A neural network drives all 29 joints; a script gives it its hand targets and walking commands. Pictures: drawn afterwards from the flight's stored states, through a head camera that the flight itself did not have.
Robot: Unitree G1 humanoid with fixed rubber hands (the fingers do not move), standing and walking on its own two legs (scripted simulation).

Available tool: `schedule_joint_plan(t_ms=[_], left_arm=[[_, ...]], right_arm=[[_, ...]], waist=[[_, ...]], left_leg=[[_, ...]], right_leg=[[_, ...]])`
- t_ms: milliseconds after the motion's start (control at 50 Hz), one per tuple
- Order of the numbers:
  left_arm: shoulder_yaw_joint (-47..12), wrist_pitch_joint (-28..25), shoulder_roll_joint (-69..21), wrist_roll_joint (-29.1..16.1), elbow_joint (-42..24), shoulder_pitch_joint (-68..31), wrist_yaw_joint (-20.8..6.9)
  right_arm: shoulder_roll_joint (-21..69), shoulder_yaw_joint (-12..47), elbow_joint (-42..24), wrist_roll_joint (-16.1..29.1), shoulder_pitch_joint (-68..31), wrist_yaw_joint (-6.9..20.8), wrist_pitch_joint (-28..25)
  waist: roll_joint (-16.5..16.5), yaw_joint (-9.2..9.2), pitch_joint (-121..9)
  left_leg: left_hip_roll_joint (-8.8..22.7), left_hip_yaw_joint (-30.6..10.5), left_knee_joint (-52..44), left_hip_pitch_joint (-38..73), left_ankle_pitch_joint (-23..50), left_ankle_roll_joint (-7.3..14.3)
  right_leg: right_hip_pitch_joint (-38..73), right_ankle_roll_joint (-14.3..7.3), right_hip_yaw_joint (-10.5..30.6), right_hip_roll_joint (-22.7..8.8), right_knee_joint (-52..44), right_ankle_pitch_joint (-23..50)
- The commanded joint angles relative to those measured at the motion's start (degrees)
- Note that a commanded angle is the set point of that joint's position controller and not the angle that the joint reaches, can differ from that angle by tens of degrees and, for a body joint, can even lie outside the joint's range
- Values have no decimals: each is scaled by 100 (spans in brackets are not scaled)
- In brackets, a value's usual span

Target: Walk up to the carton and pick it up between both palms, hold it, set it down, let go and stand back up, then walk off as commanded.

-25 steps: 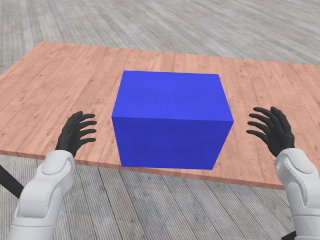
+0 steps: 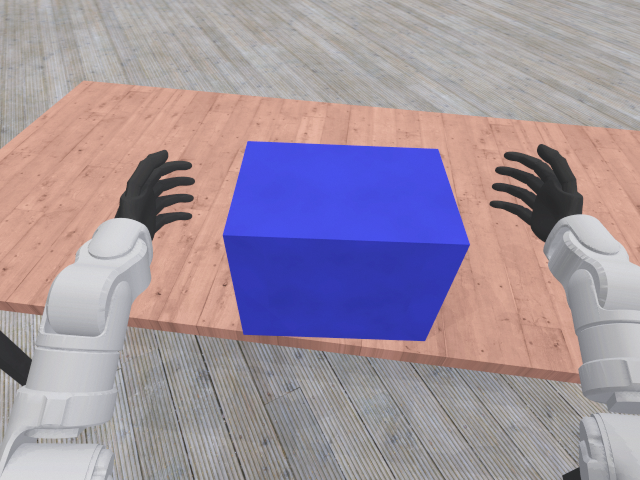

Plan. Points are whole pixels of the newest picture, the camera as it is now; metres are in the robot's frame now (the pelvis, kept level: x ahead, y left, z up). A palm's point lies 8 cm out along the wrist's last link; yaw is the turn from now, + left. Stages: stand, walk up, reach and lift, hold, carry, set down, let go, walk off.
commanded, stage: reach and lift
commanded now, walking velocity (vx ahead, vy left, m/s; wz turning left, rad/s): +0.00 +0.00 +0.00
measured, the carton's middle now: (338, 243) +0.42 -0.03 +0.05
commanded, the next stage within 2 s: none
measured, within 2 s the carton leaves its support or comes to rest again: neither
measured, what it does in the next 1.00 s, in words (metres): stands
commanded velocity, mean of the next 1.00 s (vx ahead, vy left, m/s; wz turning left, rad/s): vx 0.00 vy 0.00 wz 0.00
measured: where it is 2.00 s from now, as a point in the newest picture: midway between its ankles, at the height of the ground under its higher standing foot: outside the picture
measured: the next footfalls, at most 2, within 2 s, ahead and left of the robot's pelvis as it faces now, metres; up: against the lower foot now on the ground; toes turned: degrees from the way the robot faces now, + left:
none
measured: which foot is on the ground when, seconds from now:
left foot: down 0.00-1.00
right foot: down 0.00-1.00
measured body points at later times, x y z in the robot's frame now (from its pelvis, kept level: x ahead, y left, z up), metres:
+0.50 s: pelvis +0.01 +0.00 +0.00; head +0.01 +0.00 +0.45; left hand +0.42 +0.21 +0.21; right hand +0.44 -0.27 +0.23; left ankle +0.00 +0.16 -0.74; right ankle +0.01 -0.11 -0.74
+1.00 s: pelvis +0.01 +0.00 +0.00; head +0.03 +0.00 +0.45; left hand +0.44 +0.21 +0.15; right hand +0.43 -0.29 +0.15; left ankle +0.00 +0.16 -0.74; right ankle +0.01 -0.11 -0.74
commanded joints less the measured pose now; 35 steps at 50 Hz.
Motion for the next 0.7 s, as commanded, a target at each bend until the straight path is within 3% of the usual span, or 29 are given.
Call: schedule_joint_plan(t_ms=[0, 40, 60, 140, 160, 220, 260, 280, 320, 340, 380, 420, 460, 520, 560, 620, 640, 680], left_arm=[[611, -226, 984, -120, 527, -3272, 54], [667, -234, 953, -87, 769, -3152, 55], [696, -244, 990, -92, 1015, -3261, 54], [727, -210, 1051, 31, 1480, -3609, -8], [720, -241, 1075, 7, 1561, -3852, 6], [691, -294, 1172, 20, 1549, -3946, -14], [627, -308, 1170, -7, 1440, -4056, -12], [545, -356, 1238, -57, 1382, -4509, 7], [418, -424, 1329, -203, 1812, -4833, 32], [449, -464, 1334, -165, 1885, -4703, 32], [350, -518, 1306, -272, 1888, -4763, 17], [298, -541, 1251, -228, 2166, -4788, -14], [206, -569, 1206, -259, 2368, -4824, -34], [191, -646, 1085, -124, 3237, -4678, -136], [119, -782, 1032, -117, 3097, -4584, -199], [96, -975, 993, -71, 3454, -4457, -243], [65, -1105, 968, -94, 3375, -4479, -276], [27, -1318, 957, -109, 2935, -4434, -261]], right_arm=[[-1762, -352, 236, 7, -2876, 187, -154], [-1736, -216, 340, 26, -2815, 195, -172], [-1691, -96, 400, 66, -3020, 214, -168], [-1828, 41, 1082, 128, -3274, 235, -150], [-1841, 34, 1040, 136, -3571, 264, -181], [-1809, 145, 1089, 224, -3690, 252, -251], [-1945, 39, 1207, 230, -3818, 240, -309], [-1995, -21, 1233, 164, -4169, 261, -316], [-1995, 1, 1431, 117, -4520, 282, -312], [-1909, 131, 1417, 195, -4468, 295, -348], [-1875, 191, 1446, 186, -4510, 287, -364], [-1942, 212, 1767, 180, -4536, 264, -400], [-1919, 326, 2012, 240, -4590, 298, -399], [-1719, 521, 2872, 129, -4382, 306, -361], [-1593, 566, 2742, 191, -4336, 270, -486], [-1423, 688, 2742, 180, -4232, 228, -631], [-1411, 563, 2637, 101, -4266, 219, -714], [-1377, 539, 2343, 137, -4224, 214, -909]], waist=[[-183, -260, -1921], [-265, -191, -1937], [-359, -69, -1984], [-269, -112, -2045], [-308, -73, -2176], [-235, -77, -2360], [-173, -153, -2562], [-159, -154, -2658], [-161, -133, -2587], [-186, -32, -2718], [-231, -45, -2870], [-187, -131, -2879], [-133, -94, -2878], [-189, -41, -2337], [-128, -59, -2581], [-182, 32, -2456], [-179, -44, -2587], [-29, 35, -2936]], left_leg=[[-76, 399, -382, -562, 724, 182], [-76, 418, -337, -566, 802, 198], [-88, 430, -325, -601, 842, 222], [-92, 387, -283, -575, 1189, 160], [-98, 380, -282, -654, 1048, 176], [-121, 399, -186, -558, 1369, 140], [-128, 364, -135, -501, 1567, 70], [-114, 364, -120, -539, 1487, 70], [-108, 363, -127, -767, 1192, 94], [-80, 381, -93, -703, 1369, 103], [-109, 415, -62, -763, 1429, 90], [-108, 376, -17, -645, 1646, 41], [-78, 347, 1, -621, 1653, 38], [-87, 391, -64, -680, 1426, 59], [-103, 375, -8, -546, 1680, 44], [-152, 393, 28, -676, 1691, 60], [-155, 378, 46, -706, 1666, 56], [-144, 362, 153, -517, 2053, -10]], right_leg=[[293, 150, 34, 271, -600, 1370], [367, 170, 30, 281, -578, 1456], [366, 168, 52, 265, -571, 1471], [489, 167, 35, 265, -552, 1946], [474, 163, 36, 254, -556, 1826], [587, 195, 28, 249, -482, 2361], [608, 193, -5, 281, -421, 2553], [535, 201, -30, 286, -404, 2488], [396, 186, -30, 258, -404, 2172], [465, 171, -29, 268, -391, 2305], [648, 217, -12, 226, -335, 2687], [654, 188, -34, 245, -339, 2883], [579, 168, -70, 254, -355, 2844], [409, 183, -87, 244, -470, 2513], [479, 181, -94, 275, -448, 2788], [508, 230, -81, 252, -423, 2930], [507, 241, -104, 250, -400, 2889], [439, 214, -146, 291, -322, 3088]])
